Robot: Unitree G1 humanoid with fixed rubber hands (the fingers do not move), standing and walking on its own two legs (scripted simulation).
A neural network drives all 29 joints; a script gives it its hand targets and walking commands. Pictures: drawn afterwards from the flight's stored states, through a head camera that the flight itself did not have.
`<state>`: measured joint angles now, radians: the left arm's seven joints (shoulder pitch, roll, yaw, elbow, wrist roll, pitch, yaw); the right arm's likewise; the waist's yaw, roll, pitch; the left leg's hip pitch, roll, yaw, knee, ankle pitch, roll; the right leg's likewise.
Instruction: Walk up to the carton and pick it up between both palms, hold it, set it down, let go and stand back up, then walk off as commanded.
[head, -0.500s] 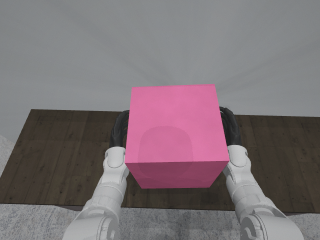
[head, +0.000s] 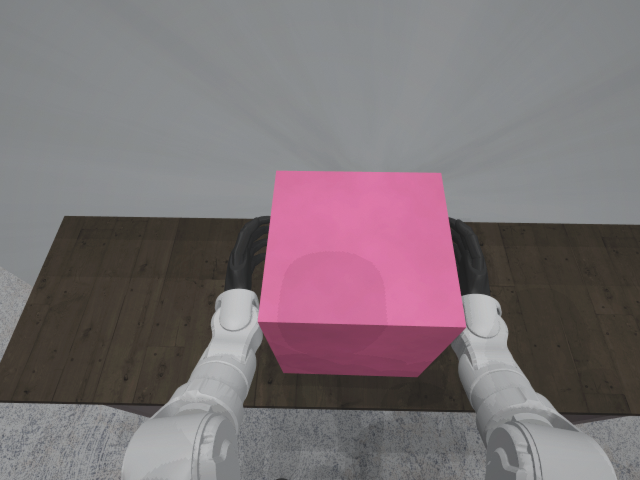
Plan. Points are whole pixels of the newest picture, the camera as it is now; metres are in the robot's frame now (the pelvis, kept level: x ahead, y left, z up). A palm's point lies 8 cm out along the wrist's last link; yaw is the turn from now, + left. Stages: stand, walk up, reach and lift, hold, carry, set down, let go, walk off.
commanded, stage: set down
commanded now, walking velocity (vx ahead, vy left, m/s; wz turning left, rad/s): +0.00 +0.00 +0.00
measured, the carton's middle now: (353, 283) +0.39 -0.01 -0.06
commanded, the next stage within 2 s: none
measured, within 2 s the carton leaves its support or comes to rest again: rests again in 0.54 s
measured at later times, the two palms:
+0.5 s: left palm (218, 282) +0.36 +0.17 -0.01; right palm (461, 273) +0.38 -0.14 +0.01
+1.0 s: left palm (203, 320) +0.31 +0.18 +0.00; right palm (488, 324) +0.31 -0.16 +0.01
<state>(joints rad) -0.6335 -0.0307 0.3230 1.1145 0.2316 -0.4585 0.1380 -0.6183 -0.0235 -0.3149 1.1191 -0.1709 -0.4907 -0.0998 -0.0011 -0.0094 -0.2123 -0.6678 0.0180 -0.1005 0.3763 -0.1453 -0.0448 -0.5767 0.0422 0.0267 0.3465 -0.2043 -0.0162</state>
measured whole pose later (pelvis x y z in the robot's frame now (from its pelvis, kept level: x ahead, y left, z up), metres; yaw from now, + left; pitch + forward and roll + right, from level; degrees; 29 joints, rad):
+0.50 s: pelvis -0.03 +0.01 +0.00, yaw -1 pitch +24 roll -2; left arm -0.68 0.01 0.32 1.06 0.16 -0.33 0.17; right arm -0.74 -0.05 -0.16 1.13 0.06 -0.35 -0.09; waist 0.00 -0.01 -0.22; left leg -0.73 0.03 -0.10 0.46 -0.14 -0.04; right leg -0.62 0.06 0.03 0.39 -0.18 -0.02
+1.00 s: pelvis -0.05 +0.00 +0.00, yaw -1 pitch +15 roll -2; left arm -0.55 0.04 0.26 1.05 0.09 -0.32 0.15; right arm -0.58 -0.08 -0.04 1.11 0.13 -0.33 -0.08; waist 0.00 -0.01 -0.19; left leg -0.60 0.04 -0.10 0.47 -0.14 -0.04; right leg -0.51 0.06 0.03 0.43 -0.19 -0.02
